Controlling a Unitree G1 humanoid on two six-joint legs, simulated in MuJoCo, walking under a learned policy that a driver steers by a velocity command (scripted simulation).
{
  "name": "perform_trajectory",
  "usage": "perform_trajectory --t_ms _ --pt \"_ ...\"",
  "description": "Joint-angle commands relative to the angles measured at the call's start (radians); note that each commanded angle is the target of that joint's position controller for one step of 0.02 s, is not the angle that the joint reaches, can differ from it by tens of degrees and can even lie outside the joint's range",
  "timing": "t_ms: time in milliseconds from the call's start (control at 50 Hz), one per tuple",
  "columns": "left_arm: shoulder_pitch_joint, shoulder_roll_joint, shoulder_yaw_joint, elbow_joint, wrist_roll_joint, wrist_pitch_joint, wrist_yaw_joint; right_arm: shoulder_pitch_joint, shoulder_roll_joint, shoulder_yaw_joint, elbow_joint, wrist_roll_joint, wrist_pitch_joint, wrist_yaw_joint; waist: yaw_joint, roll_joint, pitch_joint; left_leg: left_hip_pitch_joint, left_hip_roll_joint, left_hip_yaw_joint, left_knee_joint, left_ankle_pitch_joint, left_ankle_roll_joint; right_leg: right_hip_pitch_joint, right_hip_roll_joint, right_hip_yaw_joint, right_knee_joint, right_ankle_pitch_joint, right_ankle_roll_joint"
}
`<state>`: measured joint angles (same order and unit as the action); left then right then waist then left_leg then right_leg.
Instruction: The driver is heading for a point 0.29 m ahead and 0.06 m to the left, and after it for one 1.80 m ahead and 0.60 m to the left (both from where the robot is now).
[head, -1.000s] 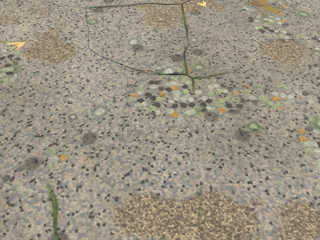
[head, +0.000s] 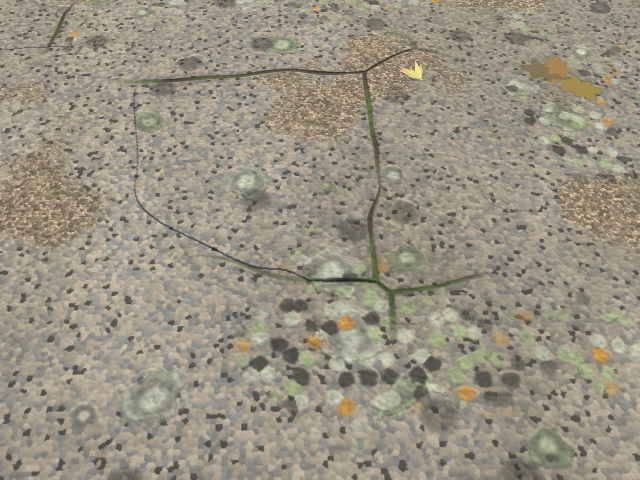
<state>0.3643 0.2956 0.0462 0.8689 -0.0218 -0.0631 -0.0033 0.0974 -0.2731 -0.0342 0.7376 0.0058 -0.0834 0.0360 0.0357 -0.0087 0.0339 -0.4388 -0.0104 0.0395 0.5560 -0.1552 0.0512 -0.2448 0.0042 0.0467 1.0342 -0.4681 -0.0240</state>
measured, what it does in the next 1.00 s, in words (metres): walks ahead: right foot, then left foot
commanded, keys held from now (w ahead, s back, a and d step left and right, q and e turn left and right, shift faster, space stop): w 0.56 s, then w+q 0.44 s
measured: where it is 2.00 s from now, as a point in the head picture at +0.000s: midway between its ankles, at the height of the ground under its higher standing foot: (279, 246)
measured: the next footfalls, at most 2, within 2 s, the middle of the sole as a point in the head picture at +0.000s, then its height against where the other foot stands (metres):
right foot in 0.44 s outside the picture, level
left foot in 0.98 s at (296, 367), level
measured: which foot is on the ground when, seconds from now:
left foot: down 0.00-0.46, up 0.48-0.96, down 0.98-1.00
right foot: up 0.00-0.42, down 0.44-1.00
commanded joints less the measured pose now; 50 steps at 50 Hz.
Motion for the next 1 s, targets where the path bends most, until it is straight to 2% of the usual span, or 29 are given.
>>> perform_trajectory --t_ms 20,40,60,100,160,240,300,360,380,400,420,440,460,480,500,520,540,560,600,640,700,760,840,900,940,960,980,1000 --pt "-0.098 0.129 0.027 -0.115 -0.002 -0.04 0.0 0.16 -0.137 -0.04 -0.002 -0.006 0.002 -0.008 -0.094 0.067 -0.089 0.444 0.292 -0.431 -0.307 -0.082 0.185 -0.486 -0.102 0.023 0.167 0.098 -0.011" --pt "-0.08 0.117 0.031 -0.11 0.006 -0.03 0.003 0.129 -0.113 -0.033 -0.006 -0.016 -0.004 -0.006 -0.057 0.093 -0.068 0.356 0.262 -0.37 -0.337 -0.01 0.174 -0.419 -0.132 0.031 0.119 0.149 -0.008" --pt "-0.056 0.097 0.029 -0.099 0.008 -0.019 0.004 0.113 -0.105 -0.032 -0.005 -0.017 -0.008 -0.004 -0.037 0.108 -0.064 0.304 0.243 -0.333 -0.366 0.028 0.177 -0.369 -0.139 0.03 0.095 0.174 0.001" --pt "-0.048 0.067 0.023 -0.093 0.013 -0.002 0.008 0.117 -0.118 -0.036 0.01 -0.01 -0.02 -0.005 -0.019 0.1 -0.051 0.255 0.233 -0.265 -0.405 0.108 0.193 -0.356 -0.146 0.018 0.044 0.215 0.02" --pt "-0.149 0.055 0.018 -0.125 0.021 -0.001 0.01 0.152 -0.146 -0.045 0.038 -0.008 -0.02 -0.018 -0.037 0.069 -0.016 0.267 0.221 -0.192 -0.435 0.181 0.191 -0.418 -0.152 0.012 -0.122 0.364 0.045" --pt "-0.287 0.028 0.005 -0.153 0.016 -0.016 -0.007 0.208 -0.169 -0.05 0.069 0.003 -0.009 -0.031 -0.086 0.065 0.011 0.281 0.186 -0.107 -0.442 0.169 0.153 -0.361 -0.112 -0.027 -0.375 0.556 0.045" --pt "-0.368 0.035 0.003 -0.181 0.007 -0.022 -0.021 0.266 -0.181 -0.054 0.104 0.012 0.003 -0.033 -0.114 0.064 0.032 0.36 0.223 -0.116 -0.418 0.147 0.15 -0.364 -0.093 -0.028 -0.462 0.564 0.033" --pt "-0.391 0.058 0.008 -0.199 0.007 -0.028 -0.036 0.276 -0.192 -0.062 0.125 0.018 0.02 -0.039 -0.099 0.074 0.036 0.461 0.271 -0.134 -0.36 0.201 0.13 -0.366 -0.083 -0.018 -0.517 0.47 -0.003" --pt "-0.37 0.07 0.012 -0.194 0.007 -0.03 -0.039 0.271 -0.197 -0.065 0.128 0.018 0.025 -0.042 -0.083 0.081 0.023 0.483 0.278 -0.136 -0.329 0.255 0.12 -0.331 -0.074 -0.026 -0.527 0.432 -0.016" --pt "-0.317 0.087 0.021 -0.181 0.009 -0.032 -0.038 0.254 -0.204 -0.067 0.127 0.019 0.03 -0.044 -0.048 0.09 -0.008 0.491 0.268 -0.124 -0.264 0.382 0.107 -0.246 -0.05 -0.05 -0.543 0.403 -0.033" --pt "-0.197 0.119 0.041 -0.142 0.013 -0.032 -0.033 0.24 -0.192 -0.062 0.126 0.017 0.037 -0.046 0.016 0.079 -0.082 0.469 0.224 -0.086 -0.119 0.52 0.084 -0.077 -0.019 -0.081 -0.565 0.403 -0.059" --pt "-0.027 0.176 0.064 -0.098 0.019 -0.03 -0.024 0.251 -0.15 -0.044 0.112 0.003 0.039 -0.048 0.08 0.033 -0.216 0.342 0.169 -0.043 0.119 0.435 0.05 0.199 -0.087 -0.013 -0.527 0.426 -0.103" --pt "0.078 0.286 0.091 -0.078 0.031 -0.023 -0.018 0.362 -0.046 -0.009 0.084 -0.007 0.021 -0.04 0.054 -0.2 -0.364 -0.067 0.011 0.01 0.517 0.044 -0.029 0.594 -0.338 0.423 -0.564 0.285 -0.262" --pt "0.101 0.216 0.071 -0.072 0.013 -0.019 -0.022 0.341 -0.069 -0.011 0.099 0.001 -0.002 -0.035 0.076 -0.252 -0.415 -0.232 -0.04 -0.121 0.674 -0.425 -0.033 0.643 -0.391 0.684 -0.717 0.135 -0.306" --pt "0.029 0.164 0.052 -0.081 0.01 -0.021 -0.021 0.256 -0.156 -0.035 0.076 0.03 -0.018 -0.027 0.073 -0.173 -0.263 -0.328 0.025 -0.151 0.742 -0.382 -0.015 0.531 -0.362 0.564 -0.739 0.07 -0.254" --pt "-0.043 0.138 0.043 -0.096 0.014 -0.021 -0.019 0.189 -0.158 -0.035 0.059 0.036 -0.025 -0.027 0.05 -0.112 -0.168 -0.329 0.078 -0.121 0.711 -0.288 -0.005 0.395 -0.324 0.439 -0.756 0.113 -0.221" --pt "-0.102 0.109 0.034 -0.101 0.02 -0.022 -0.021 0.154 -0.149 -0.037 0.054 0.023 -0.024 -0.031 0.023 -0.064 -0.094 -0.3 0.113 -0.104 0.647 -0.214 -0.009 0.265 -0.285 0.347 -0.791 0.196 -0.208" --pt "-0.138 0.082 0.026 -0.105 0.029 -0.027 -0.022 0.164 -0.141 -0.042 0.059 0.013 -0.014 -0.034 -0.011 -0.081 -0.066 -0.239 0.143 -0.112 0.593 -0.159 -0.013 0.175 -0.253 0.282 -0.821 0.272 -0.194" --pt "-0.16 0.075 0.026 -0.097 0.032 -0.04 -0.023 0.211 -0.099 -0.037 0.083 0.015 0.012 -0.035 -0.043 -0.094 -0.062 -0.164 0.156 -0.111 0.558 -0.109 -0.029 0.095 -0.235 0.19 -0.874 0.356 -0.197" --pt "-0.147 0.096 0.034 -0.075 0.035 -0.051 -0.017 0.185 -0.085 -0.036 0.075 0.017 0.029 -0.038 -0.046 -0.07 -0.032 -0.199 0.157 -0.123 0.505 -0.039 -0.046 0.074 -0.235 0.111 -0.911 0.423 -0.201" --pt "-0.12 0.109 0.037 -0.047 0.038 -0.052 -0.003 0.116 -0.08 -0.039 0.052 0.014 0.028 -0.036 -0.027 -0.046 -0.006 -0.253 0.137 -0.148 0.354 0.124 -0.056 0.108 -0.223 0.007 -0.928 0.495 -0.18" --pt "-0.115 0.12 0.036 -0.033 0.034 -0.051 0.006 0.032 -0.059 -0.031 0.026 0.013 0.021 -0.021 0.002 -0.043 0.016 -0.208 0.113 -0.095 0.181 0.265 -0.049 0.115 -0.202 -0.092 -0.946 0.51 -0.147" --pt "-0.045 0.134 0.042 0.011 0.023 -0.031 0.013 -0.078 -0.04 -0.02 -0.03 0.013 0.02 0.001 0.048 -0.019 0.056 -0.253 0.1 -0.06 0.065 0.26 -0.025 0.26 -0.247 -0.143 -0.918 0.564 -0.139" --pt "-0.04 0.15 0.05 0.023 0.014 -0.003 0.018 -0.109 -0.052 -0.024 -0.073 0.013 0.021 0.022 0.037 -0.031 0.055 -0.27 0.075 -0.016 0.031 0.128 0.011 0.378 -0.283 -0.17 -0.824 0.763 -0.118" --pt "-0.064 0.179 0.059 0.012 0.011 0.014 0.03 -0.051 -0.085 -0.042 -0.08 0.012 0.026 0.029 -0.011 -0.071 -0.008 -0.148 0.014 0.048 0.042 0.02 0.046 0.404 -0.283 -0.202 -0.681 1.114 -0.094" --pt "-0.075 0.187 0.062 0.007 0.013 0.024 0.037 0.047 -0.116 -0.061 -0.063 0.013 0.029 0.029 -0.068 -0.08 -0.068 -0.019 -0.026 0.071 0.038 -0.009 0.071 0.387 -0.269 -0.219 -0.537 1.237 -0.079" --pt "-0.089 0.182 0.058 -0.003 0.012 0.029 0.043 0.207 -0.169 -0.092 -0.025 0.016 0.032 0.018 -0.154 -0.052 -0.149 0.219 -0.056 0.056 -0.025 0.046 0.11 0.283 -0.229 -0.243 -0.321 1.196 -0.046" --pt "-0.065 0.137 0.038 -0.029 0.036 0.017 0.043 0.352 -0.262 -0.122 0.0 0.017 0.043 -0.007 -0.191 0.101 -0.261 0.538 0.124 -0.226 -0.029 0.071 0.182 0.012 -0.17 -0.249 0.005 0.797 -0.006"
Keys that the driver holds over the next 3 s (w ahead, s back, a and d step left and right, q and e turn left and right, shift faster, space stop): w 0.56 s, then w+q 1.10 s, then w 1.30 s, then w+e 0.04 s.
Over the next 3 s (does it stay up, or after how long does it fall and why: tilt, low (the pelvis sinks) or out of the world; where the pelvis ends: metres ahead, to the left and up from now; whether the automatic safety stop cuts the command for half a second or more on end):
stays up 1.49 0.54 0.01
